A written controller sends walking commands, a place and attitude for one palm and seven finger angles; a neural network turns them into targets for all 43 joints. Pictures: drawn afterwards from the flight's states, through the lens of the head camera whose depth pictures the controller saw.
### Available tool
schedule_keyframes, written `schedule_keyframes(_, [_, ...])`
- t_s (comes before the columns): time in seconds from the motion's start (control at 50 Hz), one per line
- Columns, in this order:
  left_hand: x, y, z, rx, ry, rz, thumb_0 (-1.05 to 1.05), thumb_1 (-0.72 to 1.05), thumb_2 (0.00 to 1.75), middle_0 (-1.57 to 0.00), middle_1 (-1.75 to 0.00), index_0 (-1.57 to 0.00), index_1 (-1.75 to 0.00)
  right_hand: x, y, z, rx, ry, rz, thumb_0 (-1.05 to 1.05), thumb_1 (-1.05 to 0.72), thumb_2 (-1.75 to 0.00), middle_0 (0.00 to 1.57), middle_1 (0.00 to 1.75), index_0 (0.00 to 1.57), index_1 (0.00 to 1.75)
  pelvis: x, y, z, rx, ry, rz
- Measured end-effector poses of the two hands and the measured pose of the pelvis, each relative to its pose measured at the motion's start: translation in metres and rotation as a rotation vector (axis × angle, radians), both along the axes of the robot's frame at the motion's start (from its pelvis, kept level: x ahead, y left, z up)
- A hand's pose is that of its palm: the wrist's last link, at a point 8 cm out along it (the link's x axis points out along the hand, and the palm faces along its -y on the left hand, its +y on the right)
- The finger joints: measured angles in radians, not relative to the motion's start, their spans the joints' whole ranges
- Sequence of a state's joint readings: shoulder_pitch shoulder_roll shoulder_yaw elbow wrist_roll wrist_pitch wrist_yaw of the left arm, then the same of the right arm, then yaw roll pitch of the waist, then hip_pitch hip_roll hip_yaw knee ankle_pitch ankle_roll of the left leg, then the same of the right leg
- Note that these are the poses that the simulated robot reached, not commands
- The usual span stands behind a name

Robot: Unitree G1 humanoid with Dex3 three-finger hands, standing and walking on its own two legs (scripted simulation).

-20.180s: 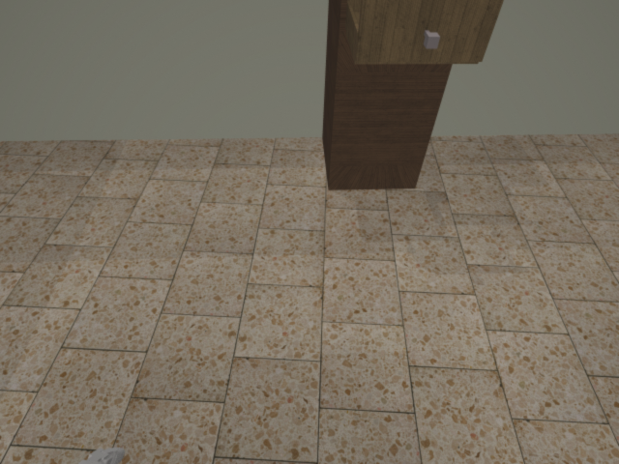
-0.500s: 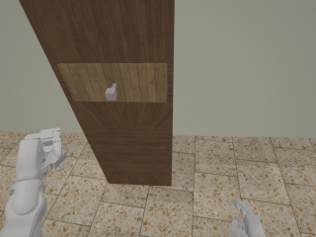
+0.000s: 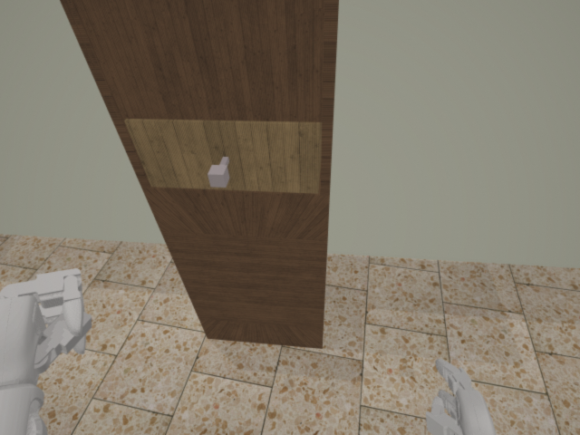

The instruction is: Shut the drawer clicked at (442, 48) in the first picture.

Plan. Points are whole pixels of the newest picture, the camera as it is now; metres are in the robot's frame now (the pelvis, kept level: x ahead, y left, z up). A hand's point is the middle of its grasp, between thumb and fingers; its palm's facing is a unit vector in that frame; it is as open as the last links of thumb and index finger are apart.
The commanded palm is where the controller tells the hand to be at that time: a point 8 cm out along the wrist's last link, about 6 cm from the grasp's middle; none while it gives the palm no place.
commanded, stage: step back with the hand held close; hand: left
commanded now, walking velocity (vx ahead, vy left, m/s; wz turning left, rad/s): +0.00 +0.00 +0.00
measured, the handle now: (221, 170) +0.57 +0.22 +0.06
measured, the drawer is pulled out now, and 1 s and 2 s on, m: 0.00 0.00 0.00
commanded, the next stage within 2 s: stop stepping back and stand still in 1.14 s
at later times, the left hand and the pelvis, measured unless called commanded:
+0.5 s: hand (67, 337) +0.16 +0.26 +0.15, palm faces +0.27 -0.82 -0.51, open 3.3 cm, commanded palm +0.10 +0.30 +0.17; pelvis -0.04 +0.02 +0.00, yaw -1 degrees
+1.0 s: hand out of the picture +0.05 +0.28 +0.16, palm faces +0.43 -0.80 -0.42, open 3.3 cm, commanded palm -0.02 +0.32 +0.17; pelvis -0.13 +0.04 -0.02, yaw +3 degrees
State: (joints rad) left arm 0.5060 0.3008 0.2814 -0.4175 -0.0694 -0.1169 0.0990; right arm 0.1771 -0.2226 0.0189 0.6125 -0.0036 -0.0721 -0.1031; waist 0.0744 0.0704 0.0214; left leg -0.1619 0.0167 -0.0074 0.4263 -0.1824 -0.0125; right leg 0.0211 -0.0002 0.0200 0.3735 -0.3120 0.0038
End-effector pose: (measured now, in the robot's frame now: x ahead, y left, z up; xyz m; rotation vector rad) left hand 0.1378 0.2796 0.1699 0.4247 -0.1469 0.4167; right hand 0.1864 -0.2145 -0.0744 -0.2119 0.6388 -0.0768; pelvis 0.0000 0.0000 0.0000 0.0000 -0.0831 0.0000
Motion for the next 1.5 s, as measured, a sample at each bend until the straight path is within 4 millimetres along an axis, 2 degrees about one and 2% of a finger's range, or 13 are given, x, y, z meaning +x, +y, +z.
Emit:
schedule_keyframes(0.08, [0.005, -0.002, -0.001, -0.009, -0.001, -0.014, 0.01, 0.89, 0.90, -1.40, -1.59, -1.41, -1.60, 0.002, 0.003, 0.002, 0.004, -0.006, 0.003, 0.02, -0.91, -0.90, 0.20, 0.30, 0.20, 0.30, 0.002, -0.001, 0.000, 0.000, 0.000, -0.003])
schedule_keyframes(0.2, [0.012, 0.001, 0.014, 0.096, -0.013, -0.062, 0.01, 0.89, 0.90, -1.40, -1.59, -1.41, -1.60, -0.003, -0.003, 0.001, 0.005, 0.043, -0.023, 0.02, -0.91, -0.90, 0.21, 0.30, 0.20, 0.30, 0.001, 0.002, 0.000, -0.014, 0.040, -0.002])
schedule_keyframes(0.3, [0.013, 0.004, 0.009, 0.124, 0.062, -0.105, 0.01, 0.89, 0.90, -1.40, -1.59, -1.41, -1.60, -0.020, -0.012, -0.004, 0.001, 0.103, -0.091, 0.01, -0.91, -0.90, 0.20, 0.30, 0.20, 0.30, -0.006, 0.010, 0.001, -0.012, 0.069, -0.014])
schedule_keyframes(0.4, [0.004, 0.010, 0.001, 0.125, 0.112, -0.124, 0.01, 0.89, 0.90, -1.40, -1.59, -1.41, -1.60, -0.044, -0.015, -0.008, -0.014, 0.154, -0.134, 0.01, -0.91, -0.90, 0.20, 0.30, 0.20, 0.30, -0.019, 0.015, 0.000, -0.015, 0.083, -0.021])
schedule_keyframes(0.66, [-0.048, 0.025, 0.010, 0.164, -0.004, -0.136, 0.01, 0.89, 0.90, -1.40, -1.59, -1.41, -1.60, -0.096, 0.005, -0.006, -0.029, 0.115, -0.127, 0.02, -0.91, -0.90, 0.20, 0.30, 0.20, 0.30, -0.067, 0.030, -0.006, -0.040, 0.075, -0.006])
schedule_keyframes(0.9, [-0.120, 0.032, 0.006, 0.153, -0.070, -0.050, 0.01, 0.89, 0.90, -1.41, -1.59, -1.41, -1.60, -0.134, 0.015, -0.019, -0.046, 0.114, -0.046, 0.01, -0.91, -0.90, 0.21, 0.30, 0.20, 0.30, -0.113, 0.030, -0.015, -0.050, 0.062, 0.042])
schedule_keyframes(1.0, [-0.130, 0.042, 0.004, 0.139, -0.144, -0.056, 0.01, 0.89, 0.90, -1.41, -1.59, -1.41, -1.60, -0.152, 0.018, -0.017, -0.086, 0.100, -0.058, 0.02, -0.91, -0.90, 0.21, 0.30, 0.20, 0.30, -0.132, 0.039, -0.020, -0.066, 0.049, 0.044])
schedule_keyframes(1.08, [-0.141, 0.049, 0.013, 0.176, -0.162, -0.059, 0.01, 0.89, 0.90, -1.41, -1.59, -1.41, -1.60, -0.166, 0.026, -0.009, -0.054, 0.064, -0.048, 0.02, -0.91, -0.90, 0.20, 0.30, 0.20, 0.30, -0.150, 0.035, -0.015, -0.084, 0.067, 0.052])
schedule_keyframes(1.2, [-0.170, 0.029, 0.016, 0.179, -0.164, -0.114, 0.01, 0.89, 0.90, -1.41, -1.59, -1.41, -1.60, -0.188, 0.030, -0.012, -0.004, 0.028, -0.011, 0.01, -0.91, -0.90, 0.21, 0.30, 0.20, 0.30, -0.180, 0.027, -0.020, -0.042, 0.121, -0.006])
schedule_keyframes(1.28, [-0.179, 0.018, 0.016, 0.138, -0.155, -0.163, 0.01, 0.89, 0.90, -1.41, -1.59, -1.41, -1.60, -0.217, 0.027, -0.015, -0.009, 0.103, -0.044, 0.01, -0.91, -0.90, 0.21, 0.30, 0.20, 0.30, -0.195, 0.031, -0.012, -0.024, 0.103, -0.030])
schedule_keyframes(1.36, [-0.180, 0.028, 0.010, 0.115, -0.121, -0.164, 0.01, 0.89, 0.90, -1.41, -1.59, -1.41, -1.60, -0.245, 0.021, -0.009, -0.036, 0.110, -0.112, 0.02, -0.91, -0.90, 0.21, 0.30, 0.20, 0.30, -0.203, 0.038, -0.010, -0.015, 0.102, -0.043])
schedule_keyframes(1.42, [-0.183, 0.037, 0.005, 0.119, -0.107, -0.173, 0.01, 0.89, 0.90, -1.41, -1.59, -1.41, -1.60, -0.265, 0.017, -0.005, -0.051, 0.094, -0.148, 0.02, -0.91, -0.90, 0.21, 0.30, 0.20, 0.30, -0.217, 0.043, -0.011, -0.007, 0.084, -0.037])
schedule_keyframes(1.5, [-0.199, 0.039, 0.009, 0.128, -0.067, -0.167, 0.01, 0.89, 0.90, -1.41, -1.59, -1.41, -1.60, -0.292, 0.016, 0.004, -0.049, 0.071, -0.163, 0.02, -0.91, -0.90, 0.20, 0.30, 0.20, 0.30, -0.233, 0.044, -0.003, -0.008, 0.078, -0.045])
